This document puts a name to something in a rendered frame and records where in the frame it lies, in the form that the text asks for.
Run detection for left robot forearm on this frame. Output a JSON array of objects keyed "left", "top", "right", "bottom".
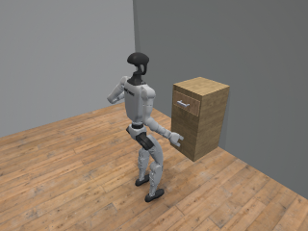
[{"left": 108, "top": 92, "right": 125, "bottom": 101}]

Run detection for handle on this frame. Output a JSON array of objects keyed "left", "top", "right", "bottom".
[{"left": 177, "top": 100, "right": 190, "bottom": 108}]

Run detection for right robot upper arm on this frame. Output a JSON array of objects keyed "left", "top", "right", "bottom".
[{"left": 141, "top": 86, "right": 156, "bottom": 127}]

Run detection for cabinet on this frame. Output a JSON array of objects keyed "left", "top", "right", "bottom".
[{"left": 170, "top": 77, "right": 230, "bottom": 162}]

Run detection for robot left shin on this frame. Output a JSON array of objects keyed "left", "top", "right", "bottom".
[{"left": 138, "top": 149, "right": 150, "bottom": 180}]

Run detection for drawer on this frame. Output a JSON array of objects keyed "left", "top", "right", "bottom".
[{"left": 173, "top": 90, "right": 200, "bottom": 116}]

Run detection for robot right hand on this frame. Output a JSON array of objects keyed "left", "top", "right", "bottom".
[{"left": 168, "top": 132, "right": 184, "bottom": 146}]

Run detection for right robot forearm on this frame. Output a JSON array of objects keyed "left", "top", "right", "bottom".
[{"left": 146, "top": 117, "right": 172, "bottom": 139}]

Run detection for left robot upper arm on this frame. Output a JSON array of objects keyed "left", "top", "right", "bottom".
[{"left": 107, "top": 76, "right": 131, "bottom": 104}]

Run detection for robot left foot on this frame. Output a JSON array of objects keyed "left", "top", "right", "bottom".
[{"left": 135, "top": 174, "right": 150, "bottom": 187}]

